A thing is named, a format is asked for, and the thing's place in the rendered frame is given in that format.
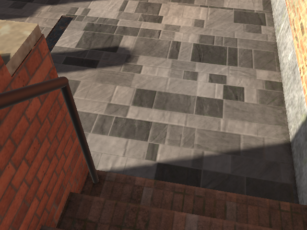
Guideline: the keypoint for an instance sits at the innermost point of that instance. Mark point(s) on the stairs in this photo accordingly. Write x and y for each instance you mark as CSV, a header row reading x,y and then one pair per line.
x,y
126,202

